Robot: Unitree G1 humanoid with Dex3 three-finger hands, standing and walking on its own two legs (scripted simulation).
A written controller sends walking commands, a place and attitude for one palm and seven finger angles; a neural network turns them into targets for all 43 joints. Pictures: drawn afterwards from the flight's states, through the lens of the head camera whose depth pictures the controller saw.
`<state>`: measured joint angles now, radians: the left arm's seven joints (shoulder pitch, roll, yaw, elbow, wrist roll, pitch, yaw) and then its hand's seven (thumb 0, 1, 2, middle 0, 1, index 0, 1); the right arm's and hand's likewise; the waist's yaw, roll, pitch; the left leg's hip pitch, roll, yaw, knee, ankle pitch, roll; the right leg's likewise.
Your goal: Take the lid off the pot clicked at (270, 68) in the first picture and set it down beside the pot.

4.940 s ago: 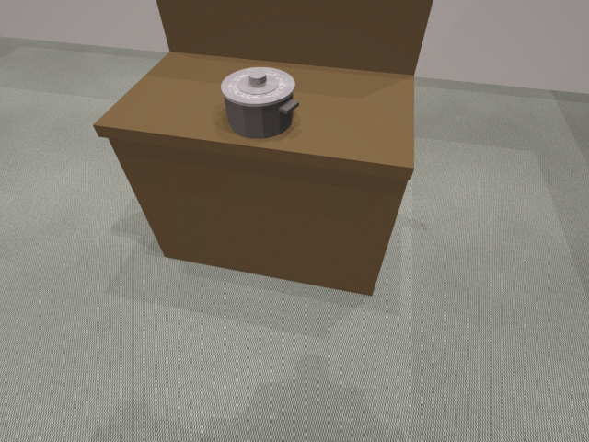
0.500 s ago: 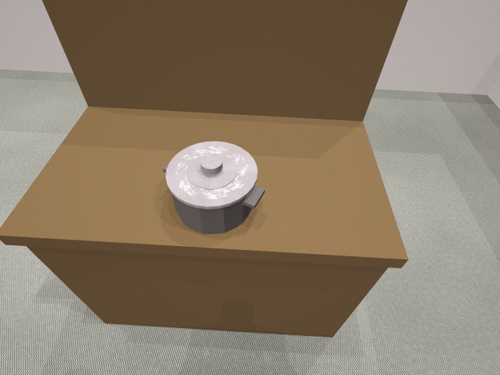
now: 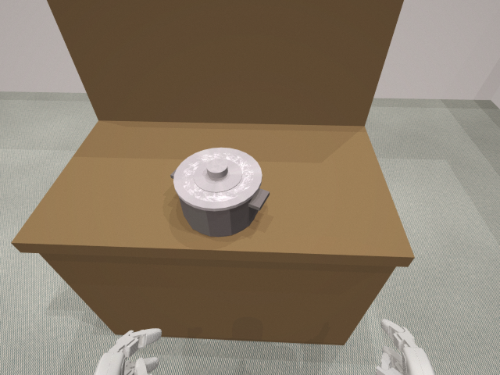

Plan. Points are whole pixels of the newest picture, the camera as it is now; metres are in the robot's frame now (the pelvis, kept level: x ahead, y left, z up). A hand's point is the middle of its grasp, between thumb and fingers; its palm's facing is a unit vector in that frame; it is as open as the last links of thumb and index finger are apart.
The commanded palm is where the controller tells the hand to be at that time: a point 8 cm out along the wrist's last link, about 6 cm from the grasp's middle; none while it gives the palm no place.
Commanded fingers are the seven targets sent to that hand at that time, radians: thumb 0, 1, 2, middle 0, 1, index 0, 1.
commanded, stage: lift the closed hand beside the body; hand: left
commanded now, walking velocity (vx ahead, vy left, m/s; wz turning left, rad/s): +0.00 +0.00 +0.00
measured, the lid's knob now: (217, 168) +0.52 +0.10 +0.04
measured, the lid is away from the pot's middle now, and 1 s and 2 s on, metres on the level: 0.00 0.00 0.00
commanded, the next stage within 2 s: raise the hand higher, near the body in 0.32 s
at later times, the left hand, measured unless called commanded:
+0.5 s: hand out of the picture +0.13 +0.23 -0.05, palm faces +0.25 -0.90 -0.36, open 3.1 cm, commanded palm +0.09 +0.27 +0.00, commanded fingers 0.00 0.90 0.90 -1.30 -1.50 -1.30 -1.50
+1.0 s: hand (85, 339) +0.16 +0.24 +0.04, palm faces +0.29 -0.87 -0.39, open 3.1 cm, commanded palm +0.12 +0.27 +0.08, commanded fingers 0.00 0.90 0.90 -1.30 -1.50 -1.30 -1.50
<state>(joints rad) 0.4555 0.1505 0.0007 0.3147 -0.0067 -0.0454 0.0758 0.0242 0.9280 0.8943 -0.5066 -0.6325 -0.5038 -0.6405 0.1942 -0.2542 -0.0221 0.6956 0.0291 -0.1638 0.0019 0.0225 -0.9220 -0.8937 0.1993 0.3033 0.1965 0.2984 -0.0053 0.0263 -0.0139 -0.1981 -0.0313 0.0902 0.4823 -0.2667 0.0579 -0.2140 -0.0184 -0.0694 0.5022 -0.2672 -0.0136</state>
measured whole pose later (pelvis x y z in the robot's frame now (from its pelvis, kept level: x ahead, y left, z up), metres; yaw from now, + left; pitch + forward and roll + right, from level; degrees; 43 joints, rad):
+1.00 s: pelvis +0.02 +0.00 +0.00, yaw +1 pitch -2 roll -1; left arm 0.64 0.27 0.15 -0.23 -0.01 -0.06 0.09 0.02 0.89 0.89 -1.30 -1.49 -1.29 -1.50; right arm 0.18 -0.21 0.01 0.57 0.01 -0.12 -0.04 0.02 -0.91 -0.89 0.20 0.30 0.20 0.30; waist 0.06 0.05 0.02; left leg -0.14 -0.03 0.06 0.46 -0.28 0.06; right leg -0.12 -0.01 -0.09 0.42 -0.26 -0.01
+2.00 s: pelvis -0.01 +0.00 +0.01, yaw +2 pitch -1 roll -1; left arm 0.21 0.63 0.07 -0.17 0.78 -0.06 -0.18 0.01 0.13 1.16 -0.98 -0.56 -0.98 -0.56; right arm 0.14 -0.29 0.00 0.57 0.04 0.12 0.02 0.02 -0.91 -0.89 0.20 0.30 0.20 0.30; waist 0.06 0.13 0.03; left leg -0.21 -0.04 0.06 0.42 -0.20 0.07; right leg -0.19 -0.02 -0.10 0.39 -0.19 -0.01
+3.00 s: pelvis +0.00 +0.02 +0.00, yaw +2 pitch +2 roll -1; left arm -0.35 0.54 -0.18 0.16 0.84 0.12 -0.27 0.00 -0.27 1.35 -0.84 -0.08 -0.83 -0.09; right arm 0.15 -0.29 0.02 0.57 0.07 0.14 0.05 0.01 -0.91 -0.89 0.20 0.30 0.20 0.30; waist 0.01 0.11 0.01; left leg -0.23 -0.07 0.06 0.42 -0.21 0.09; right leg -0.23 -0.05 -0.10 0.42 -0.22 0.01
